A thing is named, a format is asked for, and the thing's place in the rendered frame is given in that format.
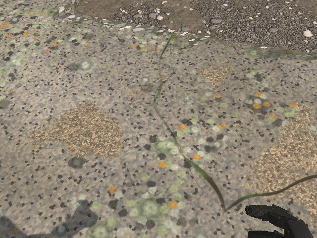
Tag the robot right hand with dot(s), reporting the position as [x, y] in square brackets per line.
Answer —
[279, 217]

